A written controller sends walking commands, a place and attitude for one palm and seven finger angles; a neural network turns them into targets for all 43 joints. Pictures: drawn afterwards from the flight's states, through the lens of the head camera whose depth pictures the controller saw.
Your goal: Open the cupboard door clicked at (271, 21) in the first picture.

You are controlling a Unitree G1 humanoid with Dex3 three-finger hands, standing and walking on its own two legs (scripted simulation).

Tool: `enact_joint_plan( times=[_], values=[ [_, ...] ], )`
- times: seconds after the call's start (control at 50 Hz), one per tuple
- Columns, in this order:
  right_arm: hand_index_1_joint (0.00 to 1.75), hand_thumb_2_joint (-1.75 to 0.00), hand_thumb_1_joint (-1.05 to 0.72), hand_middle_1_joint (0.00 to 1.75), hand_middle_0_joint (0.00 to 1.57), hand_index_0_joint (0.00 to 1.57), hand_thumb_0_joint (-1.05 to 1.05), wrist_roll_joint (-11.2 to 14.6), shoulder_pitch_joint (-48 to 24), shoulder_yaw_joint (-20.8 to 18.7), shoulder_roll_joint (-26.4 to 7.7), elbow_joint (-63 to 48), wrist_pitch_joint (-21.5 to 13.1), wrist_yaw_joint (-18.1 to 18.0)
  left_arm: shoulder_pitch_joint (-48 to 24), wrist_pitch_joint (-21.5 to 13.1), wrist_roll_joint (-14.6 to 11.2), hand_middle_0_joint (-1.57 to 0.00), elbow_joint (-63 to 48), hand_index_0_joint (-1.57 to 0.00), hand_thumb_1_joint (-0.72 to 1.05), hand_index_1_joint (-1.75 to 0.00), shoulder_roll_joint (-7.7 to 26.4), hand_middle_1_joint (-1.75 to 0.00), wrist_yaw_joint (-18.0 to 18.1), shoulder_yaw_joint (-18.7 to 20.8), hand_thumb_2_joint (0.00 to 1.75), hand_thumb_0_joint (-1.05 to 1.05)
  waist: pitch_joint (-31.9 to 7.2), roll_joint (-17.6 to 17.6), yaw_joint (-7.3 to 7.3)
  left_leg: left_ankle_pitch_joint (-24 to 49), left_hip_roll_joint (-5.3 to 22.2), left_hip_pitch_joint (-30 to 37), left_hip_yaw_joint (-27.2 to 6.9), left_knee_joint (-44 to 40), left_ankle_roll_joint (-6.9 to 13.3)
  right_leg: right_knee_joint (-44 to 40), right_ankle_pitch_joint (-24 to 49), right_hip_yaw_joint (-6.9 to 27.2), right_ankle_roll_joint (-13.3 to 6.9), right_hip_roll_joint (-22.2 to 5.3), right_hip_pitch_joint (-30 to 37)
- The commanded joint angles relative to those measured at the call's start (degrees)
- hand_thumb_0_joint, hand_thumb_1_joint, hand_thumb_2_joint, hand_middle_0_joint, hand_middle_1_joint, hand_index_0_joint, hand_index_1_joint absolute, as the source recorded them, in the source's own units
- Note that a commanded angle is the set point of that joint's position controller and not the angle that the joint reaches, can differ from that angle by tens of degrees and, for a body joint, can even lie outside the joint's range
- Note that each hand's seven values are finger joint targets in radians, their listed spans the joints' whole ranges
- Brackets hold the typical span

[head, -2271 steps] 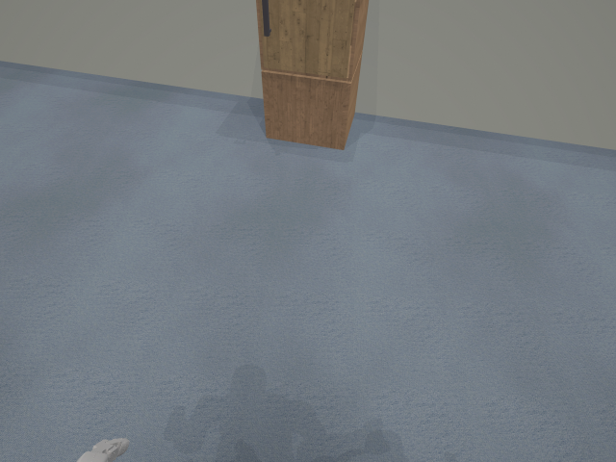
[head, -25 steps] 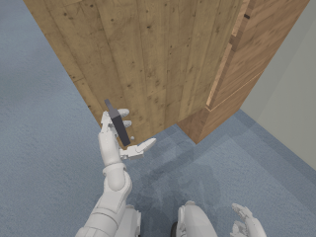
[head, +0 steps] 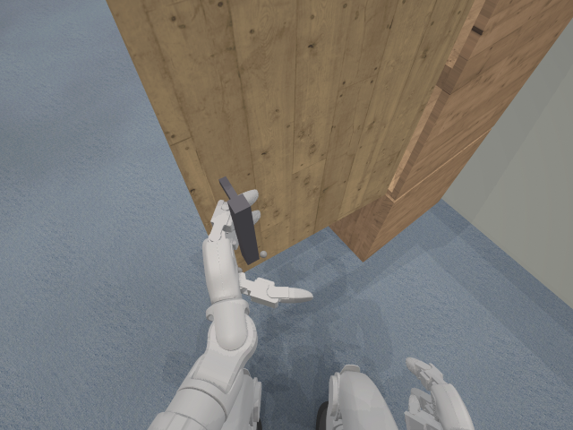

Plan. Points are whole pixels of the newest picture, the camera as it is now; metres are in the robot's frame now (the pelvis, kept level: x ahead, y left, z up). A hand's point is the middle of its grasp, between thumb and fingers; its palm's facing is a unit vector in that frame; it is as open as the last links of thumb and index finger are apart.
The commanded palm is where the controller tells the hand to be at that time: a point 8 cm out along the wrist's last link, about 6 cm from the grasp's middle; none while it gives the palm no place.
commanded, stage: slide the hand sideways off the handle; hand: left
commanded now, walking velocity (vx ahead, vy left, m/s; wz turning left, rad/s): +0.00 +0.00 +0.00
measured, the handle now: (239, 223) +0.39 +0.09 +0.02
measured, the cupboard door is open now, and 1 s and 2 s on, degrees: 83 86 86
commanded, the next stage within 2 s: draw the hand back to the body in 1.18 s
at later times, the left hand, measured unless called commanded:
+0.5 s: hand (250, 297) +0.29 +0.06 +0.01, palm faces -0.20 -0.98 -0.02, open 16.1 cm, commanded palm +0.27 +0.13 +0.01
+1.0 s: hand (211, 319) +0.26 +0.11 +0.01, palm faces -0.18 -0.98 -0.05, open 16.1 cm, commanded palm +0.24 +0.18 +0.01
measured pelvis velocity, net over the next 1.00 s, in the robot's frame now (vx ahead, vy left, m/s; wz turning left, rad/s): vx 0.00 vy -0.01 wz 0.00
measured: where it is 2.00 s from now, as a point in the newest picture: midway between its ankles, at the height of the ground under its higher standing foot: outside the picture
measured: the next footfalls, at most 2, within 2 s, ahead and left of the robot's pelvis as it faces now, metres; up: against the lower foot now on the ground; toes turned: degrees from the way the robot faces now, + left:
none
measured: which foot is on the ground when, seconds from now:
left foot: down 0.00-1.00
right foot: down 0.00-1.00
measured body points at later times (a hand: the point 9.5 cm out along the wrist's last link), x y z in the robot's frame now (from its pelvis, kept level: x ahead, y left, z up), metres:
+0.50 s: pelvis +0.00 +0.02 -0.01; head +0.10 +0.03 +0.42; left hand +0.29 +0.12 +0.01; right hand +0.18 -0.21 -0.11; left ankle +0.02 +0.11 -0.62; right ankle +0.05 -0.10 -0.62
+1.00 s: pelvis +0.00 -0.01 -0.02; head +0.10 -0.01 +0.42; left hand +0.26 +0.17 +0.01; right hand +0.20 -0.24 -0.11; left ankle +0.02 +0.11 -0.62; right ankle +0.05 -0.10 -0.62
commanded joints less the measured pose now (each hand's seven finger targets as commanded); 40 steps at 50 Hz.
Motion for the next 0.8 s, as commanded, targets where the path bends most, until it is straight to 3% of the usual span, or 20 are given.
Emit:
enact_joint_plan(
  times=[0.0, 0.02, 0.06, 0.1, 0.14, 0.18, 0.24, 0.26, 0.32, 0.34, 0.36, 0.38, 0.46, 0.5, 0.62, 0.72, 0.78],
  values=[
    [0.3, -0.9, -0.9, 0.3, 0.2, 0.2, 0.0, 1.2, 4.1, -2.8, -8.4, -6.8, -0.7, -0.7, -16.7, -6.0, 6.4, -0.15, -15.4, -0.15, -0.5, -0.3, 6.0, -0.3, -15.7, -6.6, 0.3, 0.0, -23.5, -2.7, -5.39, 13.3, -1.2, 9.3, -1.0, -7.0, 0.7, -7.3, 16.3, 3.9, -0.5, -0.1, 18.0],
    [0.3, -0.9, -0.9, 0.3, 0.2, 0.2, 0.0, 1.4, 3.9, -2.9, -8.4, -7.1, -0.4, -1.2, -17.0, -6.7, 5.6, -0.15, -16.0, -0.15, -0.5, -0.3, 7.8, -0.3, -19.8, -6.0, 0.3, 0.0, -25.0, -2.8, -4.52, 13.1, -1.5, 9.4, -1.1, -7.1, 0.7, -7.0, 17.2, 4.4, -0.6, -0.1, 19.6],
    [0.3, -0.9, -0.9, 0.3, 0.2, 0.2, 0.0, 2.5, 3.4, -2.7, -8.7, -8.6, -0.4, -1.6, -17.0, -6.2, 2.5, -0.15, -18.8, -0.15, -0.5, -0.3, 7.5, -0.3, -27.2, -7.7, 0.3, 0.0, -25.3, 0.7, -4.76, 13.3, -1.4, 12.2, -1.9, -7.7, 0.6, -6.8, 16.1, 4.0, -0.9, 0.1, 17.7],
    [0.3, -0.9, -0.9, 0.3, 0.2, 0.2, 0.0, 4.4, 2.7, -2.3, -9.0, -10.0, -0.5, -1.8, -14.4, -3.2, -5.0, -0.15, -18.0, -0.15, -0.5, -0.3, 3.8, -0.3, -33.6, -8.6, 0.3, 0.0, -22.1, 0.9, -4.7, 12.2, -1.1, 14.0, -2.7, -9.5, 0.3, -8.3, 12.7, 3.0, -0.7, 0.5, 15.8],
    [0.3, -0.9, -0.9, 0.3, 0.2, 0.2, 0.0, 6.0, 2.1, -1.8, -9.4, -11.1, -0.4, -2.1, -11.3, 1.0, -12.3, -0.15, -17.4, -0.15, -0.5, -0.3, 1.2, -0.3, -35.9, -7.0, 0.3, 0.0, -18.9, -1.2, -4.13, 10.2, -0.9, 14.7, -3.6, -12.1, 0.1, -10.2, 8.8, 1.9, -0.5, 1.1, 15.7],
    [0.3, -0.9, -0.9, 0.3, 0.2, 0.2, 0.0, 6.6, 1.8, -1.8, -9.9, -12.2, -0.5, -2.4, -7.7, 3.5, -16.0, -0.15, -18.2, -0.15, -0.5, -0.3, 1.6, -0.3, -35.7, -3.7, 0.3, 0.0, -19.1, -4.0, -2.91, 12.5, -0.8, 15.0, -3.9, -13.0, 0.0, -9.6, 9.6, 1.0, -0.4, 1.3, 16.3],
    [0.3, -0.9, -0.9, 0.3, 0.2, 0.2, 0.0, 6.1, 2.0, -2.2, -9.9, -13.5, -0.4, -1.9, -2.9, 2.8, -14.7, -0.15, -22.5, -0.15, -0.5, -0.3, 4.1, -0.3, -32.8, -0.9, 0.3, 0.0, -20.6, -5.5, -1.01, 15.4, -0.8, 13.8, -4.0, -12.0, -0.5, -7.2, 10.7, 0.7, -0.3, 1.0, 15.9],
    [0.3, -0.9, -0.9, 0.3, 0.2, 0.2, 0.0, 5.8, 1.7, -2.1, -9.8, -14.1, -0.5, -1.5, 0.0, 1.9, -12.9, -0.15, -23.3, -0.15, -0.5, -0.3, 5.5, -0.3, -31.6, -0.4, 0.3, 0.0, -20.4, -2.9, 0.09, 16.8, -0.9, 13.8, -4.0, -11.7, -0.8, -6.1, 10.7, 0.9, -0.7, 1.0, 14.8],
    [0.3, -0.9, -0.9, 0.3, 0.2, 0.2, 0.0, 4.9, 1.5, -2.3, -9.3, -14.5, -0.1, -0.1, 3.9, -0.8, -9.2, -0.15, -25.3, -0.15, -0.5, -0.3, 6.3, -0.3, -29.3, -1.0, 0.3, 0.0, -18.8, -2.8, 0.23, 16.7, -0.7, 12.3, -3.5, -9.8, -1.1, -4.6, 10.2, 1.4, -0.8, 0.9, 12.5],
    [0.3, -0.9, -0.9, 0.3, 0.2, 0.2, 0.0, 4.7, 1.2, -2.2, -9.2, -14.8, 0.1, 0.2, 3.4, -1.4, -8.5, -0.15, -26.2, -0.15, -0.5, -0.3, 6.1, -0.3, -28.8, -1.7, 0.3, 0.0, -17.9, -2.6, -0.36, 15.5, -0.7, 11.7, -3.6, -9.4, -1.1, -4.5, 9.4, 1.6, -0.8, 0.9, 11.4],
    [0.3, -0.9, -0.9, 0.3, 0.2, 0.2, 0.0, 4.6, 1.3, -2.3, -9.4, -15.2, 0.2, 0.2, 3.6, -1.9, -7.5, -0.15, -27.2, -0.15, -0.5, -0.3, 8.5, -0.3, -28.2, 0.2, 0.3, 0.0, -18.1, -2.6, 0.45, 15.5, -0.9, 10.7, -3.7, -9.2, -1.1, -3.9, 9.0, 1.7, -1.1, 1.0, 11.8],
    [0.3, -0.9, -0.9, 0.3, 0.2, 0.2, 0.0, 4.4, 0.7, -2.4, -9.3, -15.6, 0.3, 0.4, 3.6, -2.3, -6.9, -0.15, -28.6, -0.15, -0.5, -0.3, 8.2, -0.3, -27.9, -0.5, 0.3, 0.0, -19.0, -1.1, 0.6, 15.1, -0.9, 11.3, -3.5, -8.8, -1.2, -3.6, 8.9, 2.1, -1.1, 0.9, 11.4],
    [0.3, -0.9, -0.9, 0.3, 0.2, 0.2, 0.0, 4.5, 0.4, -2.3, -9.4, -16.3, 1.1, 0.1, 4.5, -1.5, -5.6, -0.15, -31.1, -0.15, -0.5, -0.3, 11.2, -0.3, -27.9, 1.0, 0.3, 0.0, -19.2, -0.5, 0.69, 11.6, -1.2, 9.9, -3.6, -8.3, -0.8, -3.6, 6.7, 2.6, -1.1, 1.1, 11.4],
    [0.3, -0.9, -0.9, 0.3, 0.2, 0.2, 0.0, 4.8, 0.4, -2.2, -9.3, -16.7, 1.3, -0.2, 6.3, -0.5, -6.6, -0.15, -33.2, -0.15, -0.5, -0.3, 9.6, -0.3, -29.1, -0.6, 0.3, 0.0, -20.3, 0.4, 0.34, 12.6, -1.2, 11.3, -3.6, -8.4, -0.8, -4.0, 7.9, 2.5, -0.9, 1.1, 12.1],
    [0.3, -0.9, -0.9, 0.3, 0.2, 0.2, 0.0, 5.7, 0.4, -1.8, -9.3, -17.0, 0.9, -2.2, 10.6, 3.1, -11.8, -0.15, -37.2, -0.15, -0.5, -0.3, 12.1, -0.3, -33.1, 2.9, 0.3, 0.0, -21.0, -4.6, 0.02, 11.4, -1.6, 8.8, -3.1, -7.9, 0.2, -5.9, 9.0, 2.9, -0.1, 1.3, 17.2],
    [0.3, -0.9, -0.9, 0.3, 0.2, 0.2, 0.0, 5.8, 0.2, -1.6, -9.0, -16.7, -0.1, -3.0, 14.6, 3.3, -12.8, -0.15, -36.8, -0.15, -0.5, -0.3, 13.8, -0.3, -35.4, 5.0, 0.3, 0.0, -18.5, -4.9, -0.07, 11.1, -1.7, 6.3, -2.3, -6.4, 0.4, -5.8, 9.2, 3.3, 0.1, 1.3, 16.4],
    [0.3, -0.9, -0.9, 0.3, 0.2, 0.2, 0.0, 5.8, 0.2, -1.5, -9.0, -16.8, -0.9, -3.3, 16.3, 2.7, -13.2, -0.15, -36.8, -0.15, -0.5, -0.3, 16.4, -0.3, -36.9, 7.7, 0.3, 0.0, -18.0, -4.0, 0.7, 10.5, -1.8, 4.1, -1.6, -5.2, 0.5, -6.0, 8.6, 4.4, 0.0, 1.2, 17.6]
  ],
)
